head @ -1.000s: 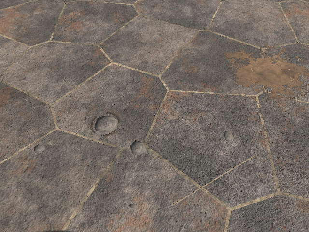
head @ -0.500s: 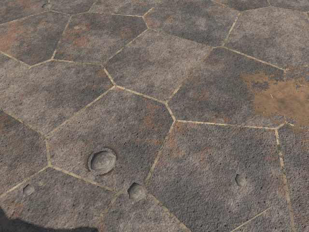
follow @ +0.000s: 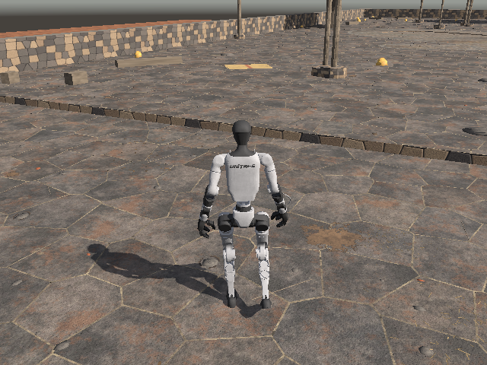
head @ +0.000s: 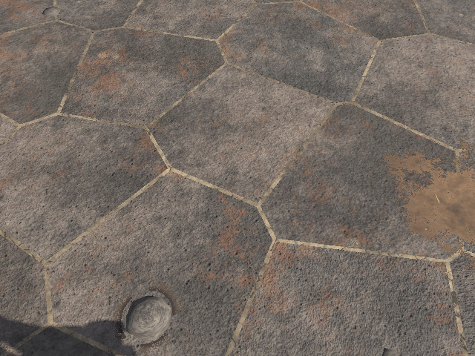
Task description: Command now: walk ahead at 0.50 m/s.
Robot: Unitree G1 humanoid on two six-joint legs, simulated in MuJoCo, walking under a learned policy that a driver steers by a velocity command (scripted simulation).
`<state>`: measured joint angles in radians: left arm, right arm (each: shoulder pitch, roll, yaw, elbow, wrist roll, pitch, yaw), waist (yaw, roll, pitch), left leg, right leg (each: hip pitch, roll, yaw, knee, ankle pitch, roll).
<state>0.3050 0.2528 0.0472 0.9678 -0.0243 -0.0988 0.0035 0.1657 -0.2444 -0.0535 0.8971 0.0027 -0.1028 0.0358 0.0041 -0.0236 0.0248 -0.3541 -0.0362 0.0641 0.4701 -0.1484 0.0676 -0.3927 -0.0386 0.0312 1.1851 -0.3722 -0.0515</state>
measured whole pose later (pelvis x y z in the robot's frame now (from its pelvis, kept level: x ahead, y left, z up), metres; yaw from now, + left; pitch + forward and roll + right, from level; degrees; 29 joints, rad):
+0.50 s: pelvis +0.27 -0.06 -0.01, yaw +0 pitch +2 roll +1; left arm 0.05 0.23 0.06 0.84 -0.01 -0.11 -0.03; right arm 0.37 -0.25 -0.05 1.02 0.02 -0.07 0.00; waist -0.04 0.01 0.03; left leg -0.16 0.00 -0.03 0.92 -0.47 0.03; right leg -0.48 0.00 -0.06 0.57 -0.13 -0.06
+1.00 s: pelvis +0.55 -0.02 -0.01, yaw +0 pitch +2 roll -2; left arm 0.41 0.25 0.07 1.03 -0.02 -0.06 0.01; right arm 0.01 -0.23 -0.05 0.86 0.02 -0.09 0.04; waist 0.06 0.02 0.01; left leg -0.50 0.04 0.03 0.50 -0.04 0.08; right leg 0.08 0.01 -0.05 0.32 -0.43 0.00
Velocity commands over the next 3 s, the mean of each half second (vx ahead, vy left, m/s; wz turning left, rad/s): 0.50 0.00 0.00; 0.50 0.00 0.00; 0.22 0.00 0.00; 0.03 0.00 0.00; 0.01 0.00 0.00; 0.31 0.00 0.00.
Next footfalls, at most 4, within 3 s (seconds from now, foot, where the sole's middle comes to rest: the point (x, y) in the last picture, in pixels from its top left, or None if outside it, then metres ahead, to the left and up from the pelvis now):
0.44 right None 0.42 -0.15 -0.77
1.00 left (213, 272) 0.72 0.09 -0.77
1.44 right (286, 242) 0.83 -0.14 -0.77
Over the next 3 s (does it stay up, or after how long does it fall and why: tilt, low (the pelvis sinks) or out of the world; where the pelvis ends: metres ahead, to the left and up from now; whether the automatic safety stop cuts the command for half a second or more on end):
stays up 0.88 -0.08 0.01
